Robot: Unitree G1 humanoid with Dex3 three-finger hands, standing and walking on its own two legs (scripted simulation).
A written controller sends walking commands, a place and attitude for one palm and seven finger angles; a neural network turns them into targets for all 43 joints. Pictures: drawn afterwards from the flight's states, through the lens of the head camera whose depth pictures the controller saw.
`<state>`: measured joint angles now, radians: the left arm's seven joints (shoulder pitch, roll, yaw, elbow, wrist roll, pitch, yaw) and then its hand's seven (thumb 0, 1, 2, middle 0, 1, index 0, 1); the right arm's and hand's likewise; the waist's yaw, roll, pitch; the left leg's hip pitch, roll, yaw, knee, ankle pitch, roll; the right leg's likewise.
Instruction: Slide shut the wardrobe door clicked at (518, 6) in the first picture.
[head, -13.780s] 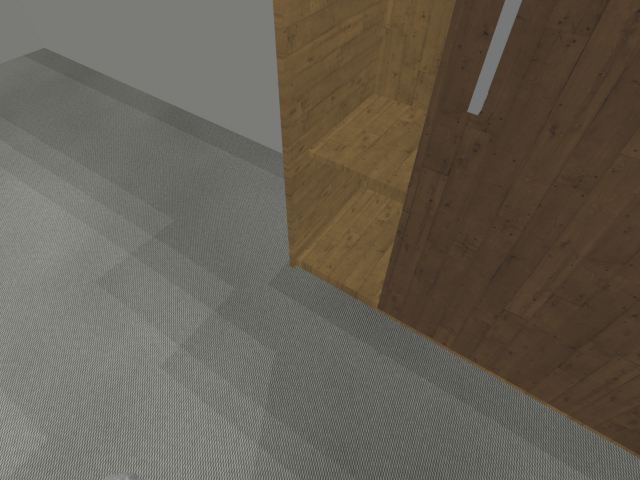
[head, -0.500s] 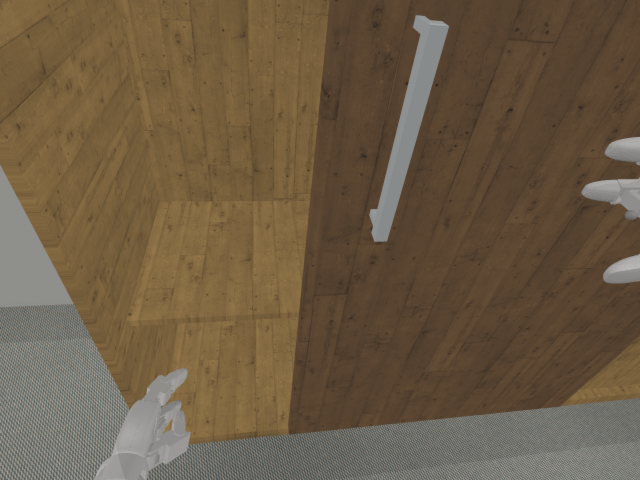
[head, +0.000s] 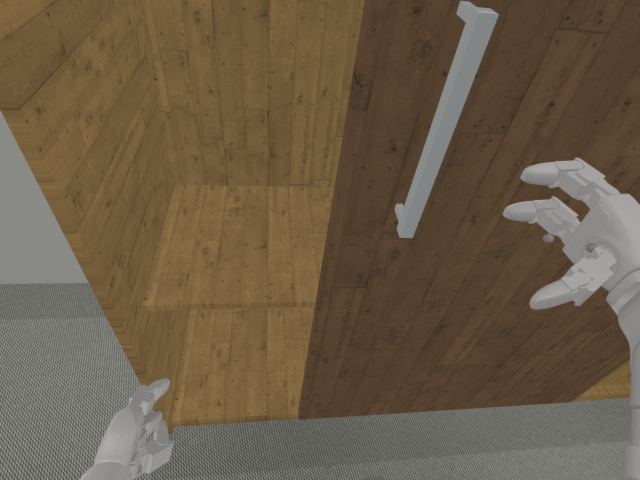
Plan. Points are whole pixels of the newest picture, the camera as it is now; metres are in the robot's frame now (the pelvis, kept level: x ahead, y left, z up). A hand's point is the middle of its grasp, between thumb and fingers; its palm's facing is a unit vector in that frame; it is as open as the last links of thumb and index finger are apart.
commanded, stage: move the hooked fingers beside the handle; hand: right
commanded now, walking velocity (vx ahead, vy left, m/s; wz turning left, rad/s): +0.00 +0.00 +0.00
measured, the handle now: (431, 138) +0.44 -0.11 +0.25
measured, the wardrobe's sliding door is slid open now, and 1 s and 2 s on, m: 0.37 0.36 0.36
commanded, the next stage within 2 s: none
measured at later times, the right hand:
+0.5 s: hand (556, 149) +0.34 -0.19 +0.30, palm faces -0.06 +0.99 -0.10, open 13.9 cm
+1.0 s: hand (539, 116) +0.40 -0.19 +0.31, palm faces -0.02 +1.00 -0.04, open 14.0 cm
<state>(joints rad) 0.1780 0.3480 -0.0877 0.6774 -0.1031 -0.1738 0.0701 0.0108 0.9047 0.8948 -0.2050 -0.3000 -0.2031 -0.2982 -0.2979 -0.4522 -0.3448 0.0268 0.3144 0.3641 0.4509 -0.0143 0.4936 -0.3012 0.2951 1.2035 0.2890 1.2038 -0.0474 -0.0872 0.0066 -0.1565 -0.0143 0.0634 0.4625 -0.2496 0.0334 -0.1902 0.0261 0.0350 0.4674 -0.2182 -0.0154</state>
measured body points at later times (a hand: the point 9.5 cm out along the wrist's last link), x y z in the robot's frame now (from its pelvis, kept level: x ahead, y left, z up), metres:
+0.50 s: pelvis +0.01 +0.00 +0.00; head -0.03 +0.02 +0.45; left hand +0.19 +0.23 -0.08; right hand +0.34 -0.24 +0.31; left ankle +0.00 +0.09 -0.74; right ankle +0.02 -0.11 -0.74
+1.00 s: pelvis +0.02 -0.01 +0.00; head -0.03 +0.02 +0.45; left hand +0.19 +0.22 -0.09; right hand +0.39 -0.25 +0.31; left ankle +0.00 +0.09 -0.74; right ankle +0.02 -0.11 -0.74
